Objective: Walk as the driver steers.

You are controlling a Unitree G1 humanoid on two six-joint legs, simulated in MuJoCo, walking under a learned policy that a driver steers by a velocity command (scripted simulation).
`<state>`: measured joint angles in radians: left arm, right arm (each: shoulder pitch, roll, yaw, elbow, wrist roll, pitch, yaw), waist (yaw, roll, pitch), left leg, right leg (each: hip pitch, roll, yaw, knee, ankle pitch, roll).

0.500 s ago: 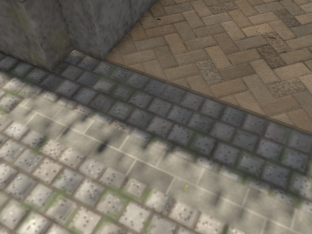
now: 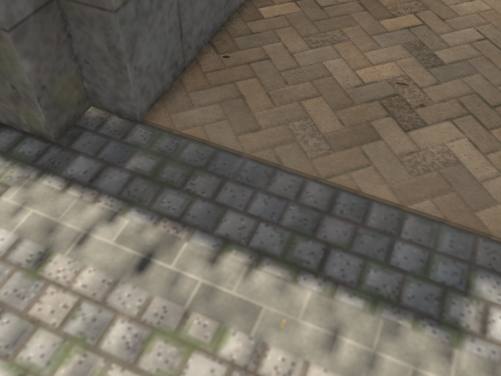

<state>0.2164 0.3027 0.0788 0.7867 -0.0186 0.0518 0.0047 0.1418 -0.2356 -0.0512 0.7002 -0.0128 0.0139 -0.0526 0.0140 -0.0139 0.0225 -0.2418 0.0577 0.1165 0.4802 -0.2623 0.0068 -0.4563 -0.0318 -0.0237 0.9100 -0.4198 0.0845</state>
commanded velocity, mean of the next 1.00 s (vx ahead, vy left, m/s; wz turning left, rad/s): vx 0.25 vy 0.00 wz -0.49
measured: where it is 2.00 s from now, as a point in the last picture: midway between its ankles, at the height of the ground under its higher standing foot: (399, 342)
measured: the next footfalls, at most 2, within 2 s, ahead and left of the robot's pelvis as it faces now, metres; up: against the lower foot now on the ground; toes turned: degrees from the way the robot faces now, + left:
right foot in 0.10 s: +0.03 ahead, -0.12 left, +0.00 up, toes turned -8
left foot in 0.62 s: +0.16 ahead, +0.07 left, +0.00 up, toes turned -26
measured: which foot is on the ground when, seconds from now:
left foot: down 0.00-0.12, up 0.14-0.60, down 0.62-1.00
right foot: up 0.00-0.08, down 0.10-0.62, up 0.64-1.00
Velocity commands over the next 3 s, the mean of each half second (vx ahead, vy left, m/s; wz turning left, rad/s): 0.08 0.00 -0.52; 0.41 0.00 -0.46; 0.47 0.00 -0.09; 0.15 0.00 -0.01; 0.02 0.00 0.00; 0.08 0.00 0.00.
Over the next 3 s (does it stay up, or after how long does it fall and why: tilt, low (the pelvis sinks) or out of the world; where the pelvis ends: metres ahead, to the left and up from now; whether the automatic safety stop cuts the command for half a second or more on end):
stays up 0.60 -0.39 0.00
